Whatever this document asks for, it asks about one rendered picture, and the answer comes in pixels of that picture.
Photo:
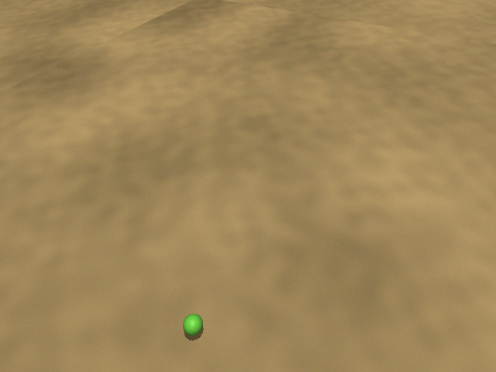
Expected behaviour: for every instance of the ball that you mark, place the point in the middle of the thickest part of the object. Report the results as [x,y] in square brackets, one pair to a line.
[192,324]

